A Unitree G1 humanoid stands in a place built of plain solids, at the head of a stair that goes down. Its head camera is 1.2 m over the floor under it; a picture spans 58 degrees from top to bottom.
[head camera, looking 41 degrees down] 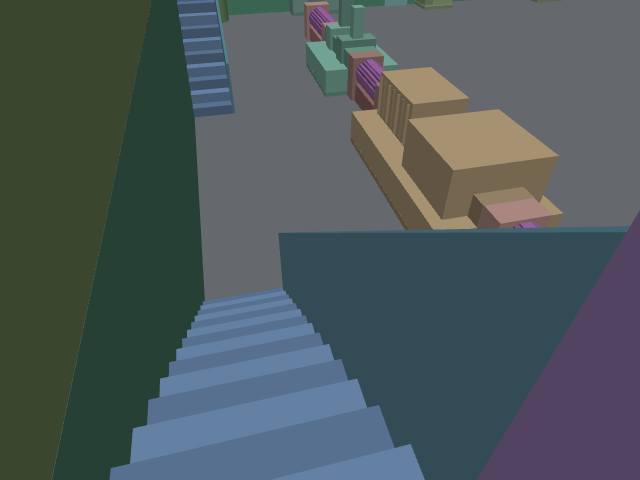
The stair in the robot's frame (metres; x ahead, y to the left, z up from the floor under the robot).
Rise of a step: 0.20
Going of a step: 0.25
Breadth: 1.00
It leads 14 degrees to the left of straight ahead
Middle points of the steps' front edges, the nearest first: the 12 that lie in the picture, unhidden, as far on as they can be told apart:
0.74 0.25 -0.41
0.98 0.31 -0.61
1.23 0.37 -0.82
1.47 0.43 -1.02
1.71 0.49 -1.22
1.95 0.55 -1.43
2.19 0.60 -1.63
2.43 0.66 -1.84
2.67 0.72 -2.04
2.91 0.78 -2.24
3.15 0.84 -2.45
3.39 0.90 -2.65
